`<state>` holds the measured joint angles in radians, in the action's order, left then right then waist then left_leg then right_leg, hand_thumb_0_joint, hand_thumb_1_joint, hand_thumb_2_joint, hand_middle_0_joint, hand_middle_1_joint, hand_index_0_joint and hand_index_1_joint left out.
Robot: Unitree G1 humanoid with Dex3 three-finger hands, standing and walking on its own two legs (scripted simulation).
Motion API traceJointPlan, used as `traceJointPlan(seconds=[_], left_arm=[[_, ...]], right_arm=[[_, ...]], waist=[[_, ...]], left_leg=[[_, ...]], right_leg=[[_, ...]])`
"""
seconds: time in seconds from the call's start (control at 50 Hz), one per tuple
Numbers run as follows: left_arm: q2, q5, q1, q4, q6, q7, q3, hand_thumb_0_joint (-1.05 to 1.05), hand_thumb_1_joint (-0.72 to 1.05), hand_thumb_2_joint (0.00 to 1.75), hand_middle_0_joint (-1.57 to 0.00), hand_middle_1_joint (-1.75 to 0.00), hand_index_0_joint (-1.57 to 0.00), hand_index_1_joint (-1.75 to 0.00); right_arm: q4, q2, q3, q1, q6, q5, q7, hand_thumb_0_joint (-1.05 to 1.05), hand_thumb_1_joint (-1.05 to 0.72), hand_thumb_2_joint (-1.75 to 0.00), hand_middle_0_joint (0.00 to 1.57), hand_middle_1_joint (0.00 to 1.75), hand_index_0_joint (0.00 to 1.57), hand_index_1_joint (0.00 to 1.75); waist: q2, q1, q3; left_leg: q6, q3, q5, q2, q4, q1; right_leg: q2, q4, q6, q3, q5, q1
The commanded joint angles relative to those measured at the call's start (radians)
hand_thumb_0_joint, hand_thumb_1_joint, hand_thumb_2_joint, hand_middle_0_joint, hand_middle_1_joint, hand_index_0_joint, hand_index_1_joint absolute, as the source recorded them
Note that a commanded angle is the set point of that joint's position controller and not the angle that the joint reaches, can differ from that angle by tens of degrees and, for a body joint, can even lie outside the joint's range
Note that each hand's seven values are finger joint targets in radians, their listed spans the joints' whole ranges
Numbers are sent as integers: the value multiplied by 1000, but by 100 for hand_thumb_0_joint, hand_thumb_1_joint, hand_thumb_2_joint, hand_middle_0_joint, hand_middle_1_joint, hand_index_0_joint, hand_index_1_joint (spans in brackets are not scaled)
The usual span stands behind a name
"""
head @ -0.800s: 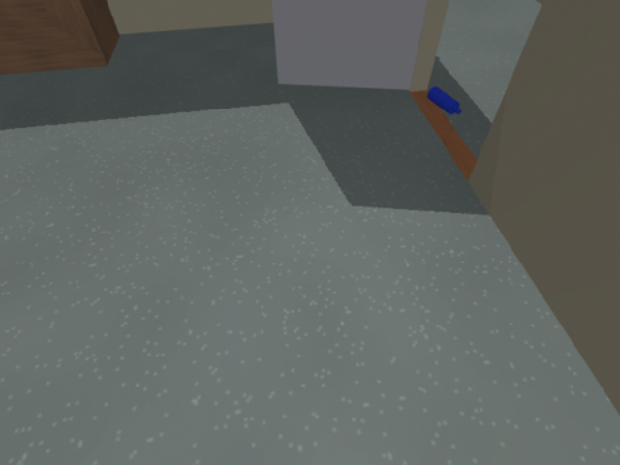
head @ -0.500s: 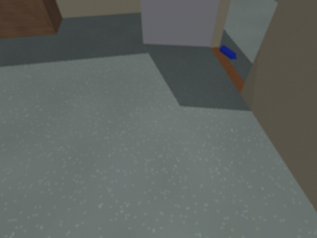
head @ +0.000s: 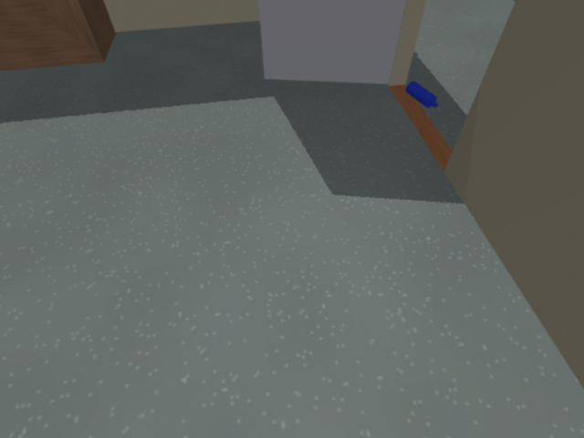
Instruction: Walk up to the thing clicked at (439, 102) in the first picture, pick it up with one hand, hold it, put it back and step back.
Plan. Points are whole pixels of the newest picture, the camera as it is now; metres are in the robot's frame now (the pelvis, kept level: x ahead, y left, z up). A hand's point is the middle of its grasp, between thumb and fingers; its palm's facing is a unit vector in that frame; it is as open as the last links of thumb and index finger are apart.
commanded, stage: stand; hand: left
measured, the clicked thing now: (423, 96) +2.11 -0.78 -0.74
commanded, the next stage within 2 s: walk up in 0.32 s
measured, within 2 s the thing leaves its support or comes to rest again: neither
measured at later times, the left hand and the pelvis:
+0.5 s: hand out of the picture +0.13 +0.25 -0.14, palm faces -0.21 -0.91 -0.36, open 7.4 cm; pelvis +0.03 -0.02 +0.00, yaw -11 degrees
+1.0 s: hand (243, 289) +0.40 +0.12 -0.15, palm faces -0.45 -0.80 -0.39, open 7.4 cm; pelvis +0.25 -0.12 -0.01, yaw -29 degrees
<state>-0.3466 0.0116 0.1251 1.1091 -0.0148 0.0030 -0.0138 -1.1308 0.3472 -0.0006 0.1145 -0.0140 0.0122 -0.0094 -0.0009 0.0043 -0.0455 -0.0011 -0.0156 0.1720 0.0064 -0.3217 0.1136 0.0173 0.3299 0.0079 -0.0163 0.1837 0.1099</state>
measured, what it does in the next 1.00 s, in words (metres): walks ahead, turning right: right foot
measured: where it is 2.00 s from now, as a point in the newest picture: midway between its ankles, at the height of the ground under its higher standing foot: (378, 277)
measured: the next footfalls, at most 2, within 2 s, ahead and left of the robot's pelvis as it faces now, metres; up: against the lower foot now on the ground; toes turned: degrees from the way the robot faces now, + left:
right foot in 0.66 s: +0.14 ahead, -0.25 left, +0.00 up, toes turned -28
left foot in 1.08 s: +0.54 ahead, -0.08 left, +0.00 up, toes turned -27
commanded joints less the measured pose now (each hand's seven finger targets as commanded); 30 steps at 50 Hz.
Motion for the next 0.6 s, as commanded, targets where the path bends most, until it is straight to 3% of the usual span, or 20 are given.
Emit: traceJointPlan(seconds=[0.0,0.28,0.3,0.32,0.34,0.36,0.38,0.4,0.44,0.48,0.5,0.52,0.54,0.58], left_arm=[[-210,-2,-36,-56,-17,-14,47,0,90,90,-20,-30,-20,-30],[-211,-2,-39,-55,-16,-13,49,0,90,90,-20,-30,-20,-30],[-339,25,30,-153,-12,47,137,0,90,90,-20,-30,-20,-30],[-323,25,-64,-177,-9,67,131,0,90,90,-20,-30,-20,-30],[-271,25,-249,-240,-11,77,131,0,90,90,-20,-30,-20,-30],[-228,23,-317,-275,-15,81,129,0,90,90,-20,-30,-20,-30],[-259,28,-260,-270,-21,81,128,0,90,90,-20,-30,-20,-30],[-289,25,-211,-247,-25,84,129,0,90,90,-20,-30,-20,-30],[-279,7,-14,-212,-6,111,140,0,90,90,-20,-30,-20,-30],[-289,2,-17,-204,-2,137,152,0,90,90,-20,-30,-20,-30],[-284,4,-40,-209,-6,141,153,0,90,90,-20,-30,-20,-30],[-278,8,-47,-211,-9,143,156,0,90,90,-20,-30,-20,-30],[-276,10,-30,-212,-14,143,156,0,90,90,-20,-30,-20,-30],[-279,15,42,-197,-21,133,161,0,90,90,-20,-30,-20,-30]], right_arm=[[64,207,38,-36,-16,-6,18,0,-90,-90,20,30,20,30],[66,209,36,-38,-16,-4,20,0,-90,-90,20,30,20,30],[194,365,139,-38,-54,31,-26,0,-90,-90,20,30,20,30],[175,352,145,8,-60,36,-40,0,-90,-90,20,30,20,30],[160,354,155,138,-62,29,-42,0,-90,-90,20,30,20,30],[163,383,171,180,-65,19,-38,0,-90,-90,20,30,20,30],[214,384,176,75,-75,19,-34,0,-90,-90,20,30,20,30],[244,345,164,46,-82,18,-31,0,-90,-90,20,30,20,30],[275,350,163,-54,-92,31,-32,0,-90,-90,20,30,20,30],[303,363,166,-125,-92,28,-48,0,-90,-90,20,30,20,30],[302,355,162,-107,-90,30,-56,0,-90,-90,20,30,20,30],[300,365,165,-91,-87,31,-61,0,-90,-90,20,30,20,30],[298,368,165,-84,-83,29,-65,0,-90,-90,20,30,20,30],[302,368,164,-110,-72,25,-67,0,-90,-90,20,30,20,30]], waist=[[14,-4,54],[1,-6,61],[-59,7,126],[-31,64,49],[-93,171,25],[-263,195,21],[-163,131,26],[-31,91,70],[-123,-22,107],[-158,-31,46],[-140,-13,22],[-132,-9,-1],[-114,-15,-9],[-92,-59,-20]], left_leg=[[21,-96,-125,-126,49,3],[22,-92,-128,-127,47,-6],[77,-27,416,-128,-114,-168],[106,-53,546,-143,-75,-291],[156,-151,623,-243,68,-426],[224,-356,629,-469,212,-368],[246,-380,524,-555,230,-287],[219,-296,462,-510,224,-239],[182,-131,516,-442,230,-179],[150,18,482,-370,191,-31],[143,88,450,-330,162,-11],[143,128,458,-322,135,33],[140,158,452,-310,100,54],[140,199,495,-299,8,156]], right_leg=[[114,-52,-32,88,-101,-11],[116,-55,-35,92,-117,-16],[103,-13,-89,267,354,252],[92,-15,-57,245,421,542],[29,130,-7,109,343,760],[18,465,-31,29,273,827],[118,573,-33,69,262,782],[144,615,-35,89,229,695],[179,591,-21,61,200,571],[181,490,7,6,161,426],[159,448,13,-45,127,404],[145,424,17,-86,97,361],[122,405,12,-126,75,326],[91,390,-3,-193,51,205]])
